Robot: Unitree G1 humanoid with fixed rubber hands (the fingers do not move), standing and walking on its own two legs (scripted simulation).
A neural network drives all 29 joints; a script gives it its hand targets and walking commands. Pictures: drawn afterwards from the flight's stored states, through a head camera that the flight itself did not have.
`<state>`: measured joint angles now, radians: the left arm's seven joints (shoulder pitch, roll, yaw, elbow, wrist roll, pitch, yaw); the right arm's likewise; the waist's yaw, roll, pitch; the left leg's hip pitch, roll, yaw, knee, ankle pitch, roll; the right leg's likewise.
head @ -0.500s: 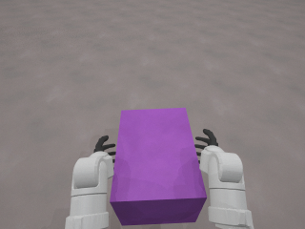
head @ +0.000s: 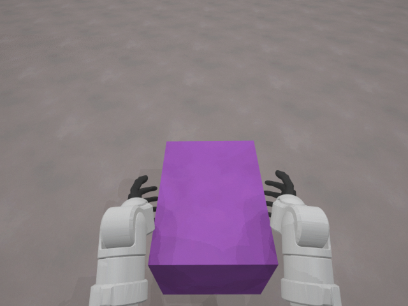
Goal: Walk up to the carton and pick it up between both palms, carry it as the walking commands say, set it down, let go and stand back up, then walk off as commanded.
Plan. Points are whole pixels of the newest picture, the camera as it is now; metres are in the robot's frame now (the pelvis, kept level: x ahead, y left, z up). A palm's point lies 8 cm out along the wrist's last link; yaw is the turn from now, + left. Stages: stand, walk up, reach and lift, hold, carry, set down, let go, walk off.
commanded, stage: carry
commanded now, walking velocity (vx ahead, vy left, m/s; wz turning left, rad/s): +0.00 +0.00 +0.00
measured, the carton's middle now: (210, 213) +0.33 +0.00 +0.00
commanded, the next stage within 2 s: hold in 0.90 s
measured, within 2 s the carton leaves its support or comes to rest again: neither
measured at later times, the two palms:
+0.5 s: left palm (144, 202) +0.31 +0.13 +0.08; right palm (288, 198) +0.31 -0.15 +0.08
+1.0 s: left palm (146, 218) +0.30 +0.13 +0.03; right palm (287, 216) +0.30 -0.16 +0.04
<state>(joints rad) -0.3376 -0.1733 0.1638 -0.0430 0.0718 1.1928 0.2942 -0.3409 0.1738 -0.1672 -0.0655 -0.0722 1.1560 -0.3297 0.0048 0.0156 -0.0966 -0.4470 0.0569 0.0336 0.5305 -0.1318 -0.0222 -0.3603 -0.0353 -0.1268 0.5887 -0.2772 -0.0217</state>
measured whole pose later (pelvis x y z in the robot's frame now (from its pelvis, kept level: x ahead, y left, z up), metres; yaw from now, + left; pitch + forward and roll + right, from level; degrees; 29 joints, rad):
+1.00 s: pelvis +0.01 -0.01 +0.01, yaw -1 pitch -2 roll +0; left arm -0.32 -0.17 0.24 0.35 0.28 0.84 0.05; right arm -0.32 0.17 -0.24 0.34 -0.27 0.80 -0.08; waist 0.01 0.00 -0.05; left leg -0.28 0.02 -0.04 0.43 -0.12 -0.02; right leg -0.20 -0.01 -0.08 0.50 -0.26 -0.03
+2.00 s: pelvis +0.04 +0.00 +0.01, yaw -10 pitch +3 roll +0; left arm -0.26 -0.15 0.32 0.45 0.29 0.55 0.03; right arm -0.35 0.18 -0.26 0.54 -0.30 0.43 -0.02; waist 0.05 0.00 -0.05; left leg -0.35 -0.03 -0.12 0.51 -0.21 -0.04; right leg -0.31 0.06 0.10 0.54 -0.28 -0.02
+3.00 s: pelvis +0.00 +0.02 -0.11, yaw -12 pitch +40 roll +1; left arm -0.55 -0.19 0.51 0.44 0.26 0.26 0.06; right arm -0.69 0.15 -0.37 0.62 -0.26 0.19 -0.06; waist 0.06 -0.06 -0.23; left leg -1.49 -0.05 -0.09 1.13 -0.35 -0.06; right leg -1.46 0.12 0.12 1.18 -0.41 0.02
